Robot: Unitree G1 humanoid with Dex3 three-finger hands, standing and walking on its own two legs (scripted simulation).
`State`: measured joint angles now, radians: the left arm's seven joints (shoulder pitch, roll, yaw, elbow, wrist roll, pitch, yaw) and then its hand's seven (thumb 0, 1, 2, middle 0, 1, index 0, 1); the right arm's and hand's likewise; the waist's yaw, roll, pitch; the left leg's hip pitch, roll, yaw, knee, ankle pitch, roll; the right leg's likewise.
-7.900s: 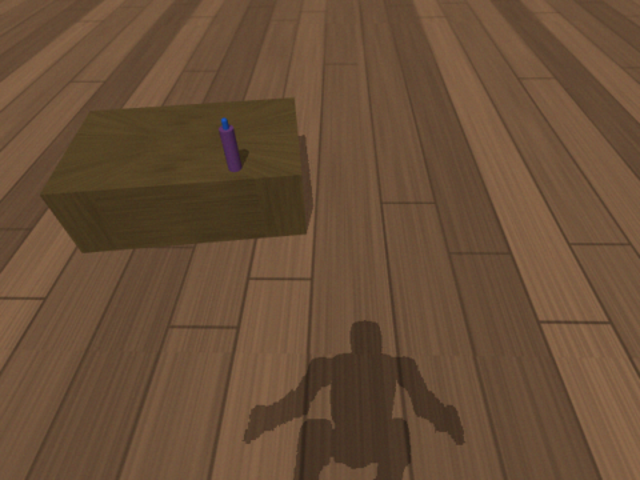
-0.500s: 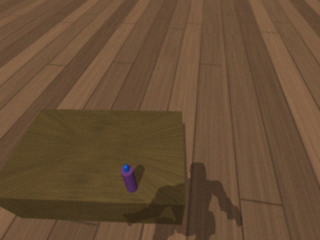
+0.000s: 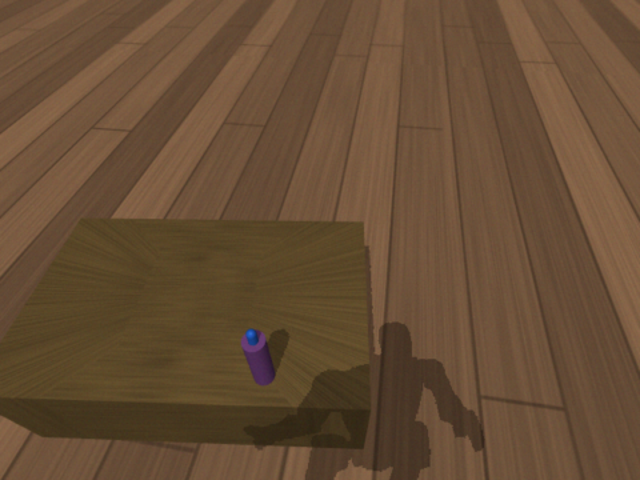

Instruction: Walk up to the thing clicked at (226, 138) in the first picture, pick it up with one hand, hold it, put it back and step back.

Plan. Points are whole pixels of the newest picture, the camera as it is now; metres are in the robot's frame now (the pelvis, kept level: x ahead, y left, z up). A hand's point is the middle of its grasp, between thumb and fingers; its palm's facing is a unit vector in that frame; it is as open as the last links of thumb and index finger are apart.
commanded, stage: go down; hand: left
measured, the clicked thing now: (258, 355) +0.46 +0.18 -0.34
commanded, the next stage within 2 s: none
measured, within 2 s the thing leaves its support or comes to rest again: neither
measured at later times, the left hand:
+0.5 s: hand out of the picture +0.15 +0.26 -0.15, palm faces +0.04 -0.95 -0.32, open 16.1 cm
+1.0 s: hand out of the picture +0.16 +0.27 -0.15, palm faces +0.04 -0.95 -0.32, open 17.3 cm
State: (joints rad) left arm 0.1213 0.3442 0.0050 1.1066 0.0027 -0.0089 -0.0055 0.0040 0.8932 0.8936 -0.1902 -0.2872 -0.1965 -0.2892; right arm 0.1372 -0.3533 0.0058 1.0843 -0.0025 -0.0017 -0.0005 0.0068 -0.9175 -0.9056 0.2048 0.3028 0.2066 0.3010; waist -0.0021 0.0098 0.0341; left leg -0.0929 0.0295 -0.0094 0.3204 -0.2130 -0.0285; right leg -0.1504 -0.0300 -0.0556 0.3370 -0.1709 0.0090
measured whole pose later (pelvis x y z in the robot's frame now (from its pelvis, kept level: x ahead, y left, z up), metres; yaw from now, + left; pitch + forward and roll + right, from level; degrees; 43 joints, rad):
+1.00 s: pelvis +0.01 +0.02 -0.05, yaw +0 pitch +12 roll -2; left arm 0.32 0.33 0.15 0.22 0.01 0.49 -0.06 -0.01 -0.54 0.06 -0.08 -0.06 -0.08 -0.07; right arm 0.25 -0.23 0.00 0.58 0.01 -0.17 -0.11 0.01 -0.87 -0.88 0.21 0.30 0.21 0.30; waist -0.03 0.03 -0.13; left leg -0.62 0.03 -0.04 0.92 -0.51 -0.01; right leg -0.63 -0.04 -0.06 0.85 -0.42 0.03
